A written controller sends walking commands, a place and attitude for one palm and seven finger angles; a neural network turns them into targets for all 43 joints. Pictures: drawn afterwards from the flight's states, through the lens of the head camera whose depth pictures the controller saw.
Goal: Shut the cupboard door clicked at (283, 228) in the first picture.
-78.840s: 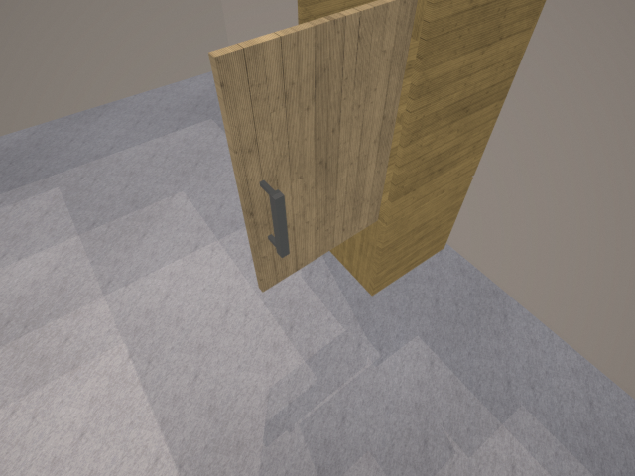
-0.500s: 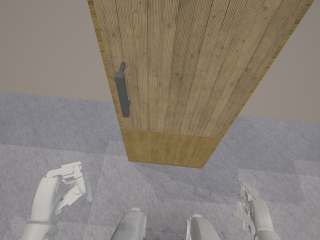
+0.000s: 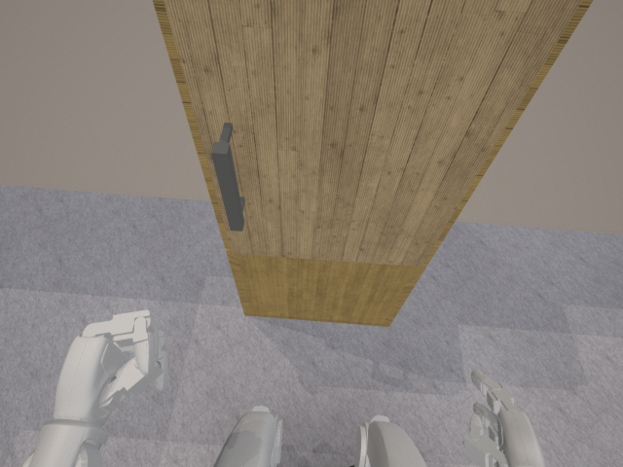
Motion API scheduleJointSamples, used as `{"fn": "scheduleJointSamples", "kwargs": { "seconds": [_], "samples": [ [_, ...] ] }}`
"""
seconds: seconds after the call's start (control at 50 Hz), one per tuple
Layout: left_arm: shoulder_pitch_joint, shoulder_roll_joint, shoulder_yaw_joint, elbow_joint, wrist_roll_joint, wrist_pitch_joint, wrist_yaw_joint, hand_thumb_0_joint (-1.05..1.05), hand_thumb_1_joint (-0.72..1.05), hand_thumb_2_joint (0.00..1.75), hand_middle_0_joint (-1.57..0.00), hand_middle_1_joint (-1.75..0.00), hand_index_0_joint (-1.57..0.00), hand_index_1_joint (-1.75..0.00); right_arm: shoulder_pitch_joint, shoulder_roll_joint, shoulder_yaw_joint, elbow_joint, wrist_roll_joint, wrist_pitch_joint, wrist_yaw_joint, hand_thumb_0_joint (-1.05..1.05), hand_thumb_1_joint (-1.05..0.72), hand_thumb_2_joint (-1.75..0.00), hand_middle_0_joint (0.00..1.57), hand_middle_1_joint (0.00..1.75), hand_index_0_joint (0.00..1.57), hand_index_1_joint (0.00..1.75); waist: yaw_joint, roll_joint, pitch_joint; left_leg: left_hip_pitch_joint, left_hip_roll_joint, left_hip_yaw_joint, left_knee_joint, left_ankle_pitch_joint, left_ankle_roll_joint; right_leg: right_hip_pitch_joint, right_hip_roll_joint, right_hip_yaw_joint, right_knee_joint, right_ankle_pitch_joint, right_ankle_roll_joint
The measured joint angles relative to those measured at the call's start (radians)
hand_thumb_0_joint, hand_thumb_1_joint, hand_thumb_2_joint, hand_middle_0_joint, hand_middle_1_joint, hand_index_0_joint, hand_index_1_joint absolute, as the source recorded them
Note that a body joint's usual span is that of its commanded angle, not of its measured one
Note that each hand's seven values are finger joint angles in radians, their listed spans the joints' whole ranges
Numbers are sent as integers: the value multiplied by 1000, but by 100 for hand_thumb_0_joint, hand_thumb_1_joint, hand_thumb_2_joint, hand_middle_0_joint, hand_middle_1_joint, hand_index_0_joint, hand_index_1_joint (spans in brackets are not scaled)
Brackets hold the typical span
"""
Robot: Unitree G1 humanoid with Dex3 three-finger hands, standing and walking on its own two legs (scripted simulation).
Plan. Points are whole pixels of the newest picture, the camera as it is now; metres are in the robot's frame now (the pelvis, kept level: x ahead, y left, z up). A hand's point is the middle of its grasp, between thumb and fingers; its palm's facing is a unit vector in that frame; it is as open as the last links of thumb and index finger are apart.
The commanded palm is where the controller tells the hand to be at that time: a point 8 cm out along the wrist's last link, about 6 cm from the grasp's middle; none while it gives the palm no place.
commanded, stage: raise the hand and make a fist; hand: left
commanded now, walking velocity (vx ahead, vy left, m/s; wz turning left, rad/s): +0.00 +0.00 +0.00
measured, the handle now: (232, 181) +0.49 +0.16 +0.04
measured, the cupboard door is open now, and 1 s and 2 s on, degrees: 1 1 1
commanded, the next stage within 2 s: bring the fist close to the handle in 0.12 s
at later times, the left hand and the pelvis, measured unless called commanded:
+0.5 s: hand (183, 337) +0.26 +0.17 +0.04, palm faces -0.04 -1.00 -0.01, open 3.1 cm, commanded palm +0.25 +0.22 +0.04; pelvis -0.01 +0.00 -0.01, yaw +0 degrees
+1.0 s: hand (224, 271) +0.34 +0.14 +0.04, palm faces -0.04 -1.00 -0.01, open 3.1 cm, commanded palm +0.33 +0.19 +0.04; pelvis +0.00 +0.00 +0.01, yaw +0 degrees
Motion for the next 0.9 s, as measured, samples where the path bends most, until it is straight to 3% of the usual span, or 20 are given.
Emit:
{"fn": "scheduleJointSamples", "kwargs": {
  "seconds": [0.32, 0.44, 0.62, 0.9],
  "samples": [
    [-23, -6, -18, 11, 4, -14, 0, 1, 90, 90, -130, -150, -130, -150, -19, 5, 15, -7, -2, -3, 0, 1, -90, -90, 21, 30, 20, 30, 10, 5, -2, -11, -3, -7, 10, 2, -4, -9, -2, -6, 13, -3, -5],
    [-129, -11, -38, 62, 27, 3, 15, 1, 90, 90, -131, -150, -130, -150, -29, 0, 21, 3, -5, -5, 0, 1, -90, -90, 21, 30, 20, 30, 9, 4, 2, -31, -4, -11, 25, 1, -6, -27, -4, -10, 28, -5, -7],
    [-256, -17, -48, 134, 56, 48, 65, 1, 90, 90, -130, -150, -130, -150, -16, 3, 20, 20, -5, 17, 12, 1, -90, -90, 21, 30, 20, 30, -12, 5, 4, -17, -2, -3, -4, 12, -5, -19, -1, -1, 2, 8, -6],
    [-458, -41, -62, 341, 104, 6, 132, 1, 90, 90, -131, -150, -130, -150, -3, -3, 11, 66, -14, 53, 24, 1, -90, -90, 21, 30, 20, 30, -31, -3, 14, -4, -5, 14, -38, 24, -3, -16, -3, 16, -19, 16, -3]
  ]
}}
